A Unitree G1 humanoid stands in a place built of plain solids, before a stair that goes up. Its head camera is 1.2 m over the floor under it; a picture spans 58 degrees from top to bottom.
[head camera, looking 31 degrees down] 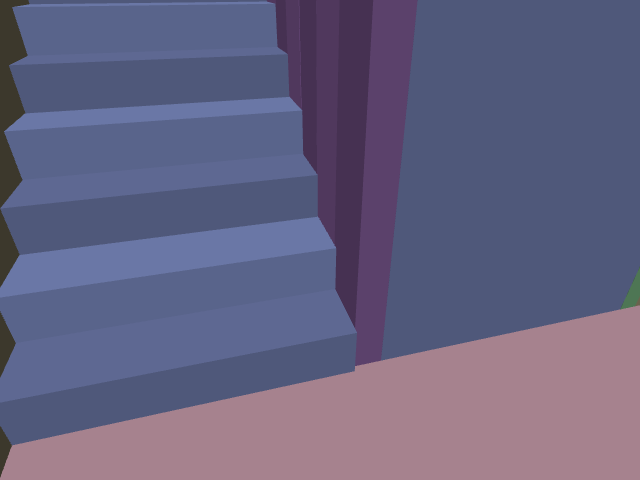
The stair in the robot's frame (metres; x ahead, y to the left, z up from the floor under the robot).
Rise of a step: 0.18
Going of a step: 0.25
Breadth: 1.09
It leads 15 degrees to the left of straight ahead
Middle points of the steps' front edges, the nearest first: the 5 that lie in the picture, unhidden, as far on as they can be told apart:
0.94 0.40 0.18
1.18 0.47 0.37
1.42 0.53 0.55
1.66 0.60 0.74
1.91 0.67 0.92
